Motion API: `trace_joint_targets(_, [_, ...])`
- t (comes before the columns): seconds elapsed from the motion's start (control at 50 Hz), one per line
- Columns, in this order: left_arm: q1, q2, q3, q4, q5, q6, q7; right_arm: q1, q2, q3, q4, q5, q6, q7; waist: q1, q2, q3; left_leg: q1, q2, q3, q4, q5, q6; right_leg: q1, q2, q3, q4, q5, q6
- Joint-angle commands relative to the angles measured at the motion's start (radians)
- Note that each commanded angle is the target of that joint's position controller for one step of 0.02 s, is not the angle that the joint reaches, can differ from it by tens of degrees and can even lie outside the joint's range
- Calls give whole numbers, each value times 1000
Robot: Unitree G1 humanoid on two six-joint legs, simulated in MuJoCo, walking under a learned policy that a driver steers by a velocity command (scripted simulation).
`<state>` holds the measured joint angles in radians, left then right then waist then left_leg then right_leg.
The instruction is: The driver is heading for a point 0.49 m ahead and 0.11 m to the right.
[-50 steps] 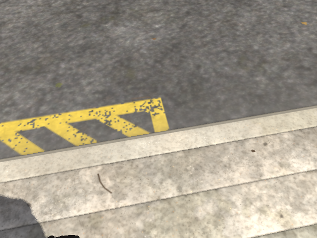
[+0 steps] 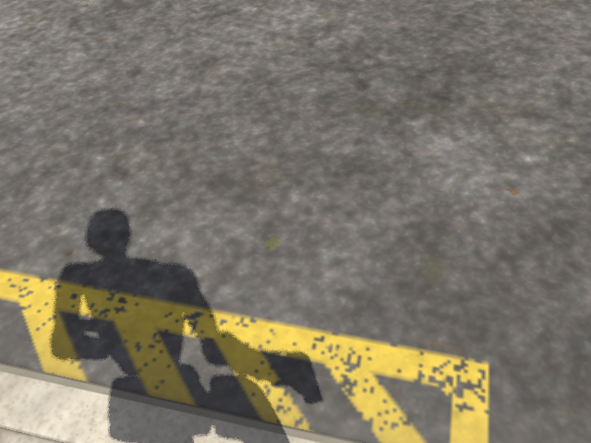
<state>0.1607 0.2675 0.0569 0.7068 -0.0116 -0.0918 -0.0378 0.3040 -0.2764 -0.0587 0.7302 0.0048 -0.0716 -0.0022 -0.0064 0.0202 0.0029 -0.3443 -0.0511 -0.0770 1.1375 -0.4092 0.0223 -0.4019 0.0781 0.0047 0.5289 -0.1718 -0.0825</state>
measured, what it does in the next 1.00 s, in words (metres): walks ahead, turning right: left foot, then right foot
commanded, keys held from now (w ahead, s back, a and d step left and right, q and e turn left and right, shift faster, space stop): w+e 0.28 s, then e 0.32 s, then w+e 0.02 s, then no key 0.38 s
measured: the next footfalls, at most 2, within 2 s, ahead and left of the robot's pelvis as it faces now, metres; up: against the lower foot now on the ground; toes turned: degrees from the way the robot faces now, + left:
left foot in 0.38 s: +0.39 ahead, +0.09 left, +0.00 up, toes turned -18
right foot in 0.82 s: +0.32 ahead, -0.17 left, +0.00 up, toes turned -26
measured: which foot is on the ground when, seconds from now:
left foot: up 0.00-0.36, down 0.38-0.82, up 0.84-1.00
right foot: down 0.00-0.40, up 0.42-0.80, down 0.82-1.00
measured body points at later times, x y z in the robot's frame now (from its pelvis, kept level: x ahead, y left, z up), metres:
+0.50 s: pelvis +0.25 +0.01 +0.00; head +0.29 +0.01 +0.45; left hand +0.39 +0.27 -0.12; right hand +0.40 -0.28 -0.06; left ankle +0.35 +0.10 -0.73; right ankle +0.12 -0.08 -0.64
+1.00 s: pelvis +0.30 -0.05 +0.01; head +0.32 -0.08 +0.46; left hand +0.58 +0.08 -0.07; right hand +0.28 -0.35 -0.12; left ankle +0.36 +0.09 -0.68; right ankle +0.29 -0.16 -0.73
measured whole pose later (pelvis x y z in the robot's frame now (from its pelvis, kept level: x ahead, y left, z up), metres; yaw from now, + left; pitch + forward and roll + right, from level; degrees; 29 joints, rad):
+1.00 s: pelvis +0.30 -0.05 +0.01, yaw -27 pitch +2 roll +1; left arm 0.13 0.22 0.02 0.63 0.02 0.01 0.01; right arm 0.17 -0.30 -0.06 0.81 0.00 0.02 -0.02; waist -0.01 0.03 0.02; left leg -0.42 0.05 0.00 0.88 -0.47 -0.08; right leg -0.32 0.02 0.02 0.49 -0.20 -0.04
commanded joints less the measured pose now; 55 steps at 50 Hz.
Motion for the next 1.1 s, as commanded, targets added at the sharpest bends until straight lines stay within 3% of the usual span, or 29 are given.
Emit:
trace_joint_targets(0.02, [91,109,27,-49,8,8,12,-107,-111,-28,-135,-24,-45,-1,37,-29,-34,-393,115,-32,11,99,-12,346,-284,464,-281,20,-193])
trace_joint_targets(0.06, [84,107,25,-47,7,9,18,-87,-88,-26,-134,-29,-37,-6,7,-83,-41,-331,121,-12,-78,120,-37,281,-243,409,-303,133,-192])
trace_joint_targets(0.1, [103,127,32,-35,1,9,28,-112,-71,-20,-138,-28,-27,-12,5,-88,-40,-321,111,10,-168,157,-64,238,-223,356,-307,223,-195])
trace_joint_targets(0.14, [128,152,41,-20,-6,13,40,-184,-51,-12,-151,-27,-26,-14,24,-84,-29,-298,96,16,-302,270,-81,203,-196,312,-303,263,-175])
trace_joint_targets(0.2, [183,156,43,4,-16,27,51,-293,-30,-3,-167,-18,-34,-4,65,-101,-24,-227,57,16,-483,425,-88,179,-163,293,-278,237,-138])
trace_joint_targets(0.28, [251,148,43,26,-21,45,57,-396,-47,-8,-191,-1,-51,15,97,-107,-17,-185,20,-3,-613,433,-73,250,-185,381,-215,169,-128])
trace_joint_targets(0.34, [227,154,51,16,-17,68,69,-350,-83,-28,-183,-8,-65,18,54,-148,-32,-83,-12,-2,-710,370,-32,311,-166,432,-77,340,-83])
trace_joint_targets(0.36, [186,144,49,-3,-19,71,71,-275,-95,-36,-166,-16,-70,13,3,-148,-74,43,2,8,-777,459,-2,290,-123,408,14,421,-47])
trace_joint_targets(0.38, [146,112,39,-37,-7,67,68,-153,-140,-49,-149,-33,-72,5,-54,-115,-189,293,122,-65,-730,623,61,179,-83,368,199,373,-4])
trace_joint_targets(0.4, [237,55,24,-52,10,59,68,-39,-208,-62,-142,-48,-59,-7,-46,103,-332,628,377,-304,-633,1025,188,-77,35,242,502,-137,65])
trace_joint_targets(0.42, [349,99,17,-54,-1,55,62,3,-176,-56,-118,-24,-38,0,-23,314,-457,739,550,-562,-639,987,315,-239,42,202,708,-565,97])
trace_joint_targets(0.44, [335,172,40,-31,-14,68,62,-56,-109,-41,-144,-13,-20,-5,-22,171,-356,618,505,-492,-670,833,286,-285,-35,205,805,-490,126])
trace_joint_targets(0.46, [235,190,49,-49,-17,84,65,-108,-67,-27,-155,-13,-5,-11,-30,94,-234,498,436,-347,-690,796,238,-315,-60,149,819,-414,147])
trace_joint_targets(0.48, [190,176,51,-60,-10,99,68,-150,-56,-19,-148,-15,6,-11,-12,41,-156,375,384,-260,-719,790,217,-311,-85,123,794,-372,159])
trace_joint_targets(0.52, [191,126,48,-72,-6,126,70,-205,-70,-20,-129,-25,14,-9,34,79,-71,164,317,-139,-792,740,195,-219,-115,81,715,-312,164])
trace_joint_targets(0.56, [180,81,37,-88,-6,133,70,-223,-95,-31,-111,-30,12,-9,40,122,-64,115,305,-67,-838,759,211,-186,-118,46,628,-256,169])
trace_joint_targets(0.6, [145,81,35,-104,0,133,66,-230,-118,-40,-95,-24,15,-15,37,106,-98,136,326,-29,-846,759,221,-168,-139,45,536,-181,163])
trace_joint_targets(0.64, [104,77,28,-115,2,131,54,-233,-131,-43,-81,-15,22,-17,24,91,-120,122,326,7,-869,623,217,-108,-154,38,430,-100,147])
trace_joint_targets(0.74, [22,96,27,-153,9,127,34,-193,-169,-48,-33,11,37,-6,3,105,-105,147,333,33,-815,544,192,8,-113,1,188,-93,103])
trace_joint_targets(0.78, [55,94,30,-142,12,122,28,-195,-165,-42,-18,29,42,-4,31,100,-104,137,308,46,-735,459,145,129,-78,-31,-15,12,67])
trace_joint_targets(0.8, [72,117,37,-136,16,119,32,-151,-130,-29,3,25,41,-2,31,66,-105,92,268,70,-673,393,93,231,-79,-9,-106,101,41])
trace_joint_targets(0.82, [93,188,51,-151,23,119,45,-108,-69,-6,4,-12,36,4,9,-99,-158,-7,187,156,-502,189,1,380,-253,196,-138,391,-6])
trace_joint_targets(0.84, [46,214,40,-181,41,122,53,-82,-32,14,-19,-38,35,7,-20,-305,-166,-172,95,168,-346,-186,-78,413,-443,402,-140,530,-175])
trace_joint_targets(0.86, [78,155,30,-164,49,113,50,-152,-105,-6,-23,-22,44,-2,54,-242,-178,-188,108,80,-226,-241,-99,349,-443,416,-167,460,-244])
trace_joint_targets(0.88, [62,139,21,-149,48,101,47,-163,-134,-18,-20,-4,54,-5,40,-203,-146,-195,117,57,-165,-208,-100,323,-394,356,-170,419,-216])
trace_joint_targets(0.92, [-14,136,19,-144,30,90,46,-136,-130,-24,11,-9,75,-19,11,-161,-119,-179,131,37,-167,-127,-105,273,-339,277,-168,381,-153])
trace_joint_targets(0.98, [-72,107,11,-134,31,89,50,-95,-86,-13,35,-5,86,-23,-24,-147,-120,-48,115,56,-251,-32,-113,187,-280,183,-158,436,-134])
trace_joint_targets(1.04, [-54,92,9,-107,29,94,50,-126,-66,-2,34,-3,87,-23,5,-159,-120,12,105,65,-412,15,-107,206,-280,198,-148,381,-146])
trace_joint_targets(1.1, [-64,69,-1,-79,16,98,47,-92,-56,5,54,-11,84,-15,-29,-141,-104,156,89,81,-695,240,-76,167,-248,199,-132,197,-101])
